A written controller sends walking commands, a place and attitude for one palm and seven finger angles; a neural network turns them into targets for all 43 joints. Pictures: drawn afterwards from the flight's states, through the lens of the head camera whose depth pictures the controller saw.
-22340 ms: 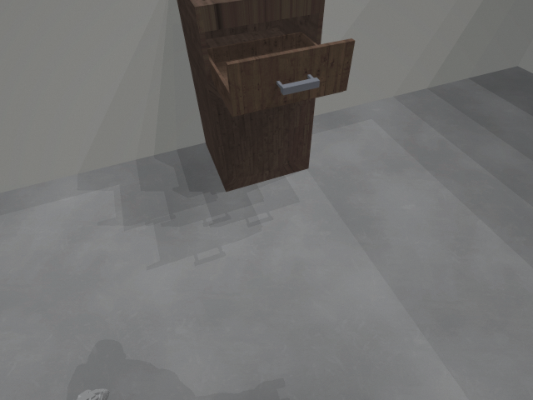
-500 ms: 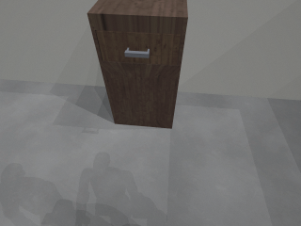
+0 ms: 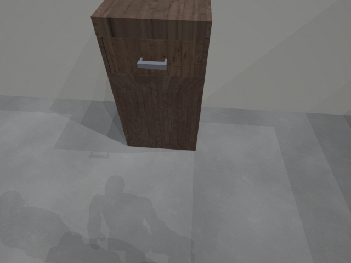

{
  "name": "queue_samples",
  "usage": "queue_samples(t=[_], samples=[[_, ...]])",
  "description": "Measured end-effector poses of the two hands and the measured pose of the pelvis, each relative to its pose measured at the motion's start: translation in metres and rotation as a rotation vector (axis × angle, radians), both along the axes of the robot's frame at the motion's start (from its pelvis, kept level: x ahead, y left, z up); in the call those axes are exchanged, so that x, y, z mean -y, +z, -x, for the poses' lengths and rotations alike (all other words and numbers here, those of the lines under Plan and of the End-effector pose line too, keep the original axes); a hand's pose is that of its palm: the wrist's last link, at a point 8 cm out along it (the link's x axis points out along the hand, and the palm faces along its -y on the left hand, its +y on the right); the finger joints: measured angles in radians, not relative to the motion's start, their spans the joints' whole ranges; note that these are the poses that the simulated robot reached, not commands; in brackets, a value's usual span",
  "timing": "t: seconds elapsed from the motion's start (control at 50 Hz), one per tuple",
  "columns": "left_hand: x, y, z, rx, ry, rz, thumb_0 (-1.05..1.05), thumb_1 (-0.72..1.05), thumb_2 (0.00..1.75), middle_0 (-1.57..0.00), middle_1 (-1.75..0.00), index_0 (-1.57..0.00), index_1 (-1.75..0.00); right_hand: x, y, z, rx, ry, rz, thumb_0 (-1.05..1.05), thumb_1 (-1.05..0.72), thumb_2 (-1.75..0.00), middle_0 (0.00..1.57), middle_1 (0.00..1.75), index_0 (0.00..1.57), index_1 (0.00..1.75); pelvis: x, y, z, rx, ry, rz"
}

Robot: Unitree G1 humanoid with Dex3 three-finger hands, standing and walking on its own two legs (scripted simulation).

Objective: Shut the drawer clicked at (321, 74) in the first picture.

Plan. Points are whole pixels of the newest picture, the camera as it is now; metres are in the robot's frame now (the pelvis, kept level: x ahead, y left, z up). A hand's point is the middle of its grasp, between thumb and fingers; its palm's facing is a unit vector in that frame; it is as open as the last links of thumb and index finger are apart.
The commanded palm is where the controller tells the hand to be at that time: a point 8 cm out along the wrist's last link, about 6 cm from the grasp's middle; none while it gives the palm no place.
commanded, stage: look to check the result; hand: left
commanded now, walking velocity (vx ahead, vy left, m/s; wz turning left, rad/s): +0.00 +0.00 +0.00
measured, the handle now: (152, 62) +0.92 +0.15 -0.06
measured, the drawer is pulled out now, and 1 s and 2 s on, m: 0.00 0.00 0.00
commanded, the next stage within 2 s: stand and wait in 0.48 s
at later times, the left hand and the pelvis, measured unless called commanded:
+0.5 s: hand out of the picture +0.06 +0.21 -0.17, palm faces +0.00 -0.96 -0.28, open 7.4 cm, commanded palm none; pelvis +0.02 +0.00 +0.00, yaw +0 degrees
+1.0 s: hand out of the picture +0.09 +0.22 -0.16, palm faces -0.01 -0.95 -0.30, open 7.4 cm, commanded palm none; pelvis +0.03 -0.01 +0.00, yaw +0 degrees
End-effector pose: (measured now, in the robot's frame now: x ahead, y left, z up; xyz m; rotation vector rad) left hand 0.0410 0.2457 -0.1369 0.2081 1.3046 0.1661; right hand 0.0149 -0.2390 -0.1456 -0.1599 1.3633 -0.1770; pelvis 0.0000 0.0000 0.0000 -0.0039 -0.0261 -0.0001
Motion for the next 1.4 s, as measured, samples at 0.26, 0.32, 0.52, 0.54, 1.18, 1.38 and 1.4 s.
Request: queue_samples(t=[0.26, 0.32, 0.52, 0.54, 1.18, 1.38, 1.4], samples=[[-0.01, 0.003, 0.004, -0.049, 0.01, -0.026, 0.0, 0.9, 0.9, -0.2, -0.3, -0.21, -0.3, 0.019, 0.005, -0.021, 0.005, 0.019, 0.037, 0.01, -0.9, -0.9, 0.2, 0.3, 0.2, 0.29, 0.002, 0.002, -0.01, -0.001, -0.003, -0.001], [-0.011, 0.004, 0.002, -0.048, 0.007, -0.028, 0.0, 0.9, 0.9, -0.2, -0.3, -0.21, -0.3, 0.023, 0.007, -0.028, 0.016, 0.024, 0.044, 0.01, -0.9, -0.9, 0.2, 0.3, 0.2, 0.29, 0.003, 0.002, -0.012, -0.002, -0.003, -0.002], [-0.013, 0.007, -0.018, -0.011, -0.003, -0.035, 0.0, 0.9, 0.9, -0.2, -0.3, -0.21, -0.3, 0.031, 0.012, -0.052, 0.061, 0.04, 0.063, 0.01, -0.9, -0.9, 0.2, 0.3, 0.2, 0.29, 0.005, 0.003, -0.018, -0.002, -0.004, -0.003], [-0.013, 0.007, -0.02, -0.006, -0.005, -0.036, 0.0, 0.9, 0.9, -0.2, -0.3, -0.21, -0.3, 0.032, 0.013, -0.054, 0.065, 0.042, 0.064, 0.01, -0.9, -0.9, 0.2, 0.3, 0.2, 0.29, 0.005, 0.003, -0.019, -0.002, -0.004, -0.003], [-0.025, 0.014, -0.044, 0.019, -0.028, -0.063, 0.0, 0.9, 0.9, -0.2, -0.3, -0.21, -0.3, 0.045, 0.018, -0.063, 0.063, 0.041, 0.091, 0.01, -0.9, -0.9, 0.2, 0.3, 0.2, 0.29, 0.006, 0.005, -0.03, -0.006, -0.008, -0.006], [-0.026, 0.014, -0.046, 0.026, -0.029, -0.065, 0.0, 0.9, 0.9, -0.2, -0.3, -0.21, -0.3, 0.048, 0.021, -0.07, 0.079, 0.045, 0.097, 0.01, -0.9, -0.9, 0.2, 0.3, 0.2, 0.29, 0.006, 0.006, -0.031, -0.004, -0.008, -0.006], [-0.026, 0.015, -0.047, 0.027, -0.029, -0.065, 0.0, 0.9, 0.9, -0.2, -0.3, -0.21, -0.3, 0.048, 0.021, -0.07, 0.081, 0.046, 0.098, 0.01, -0.9, -0.9, 0.2, 0.3, 0.2, 0.29, 0.006, 0.006, -0.031, -0.004, -0.008, -0.007]])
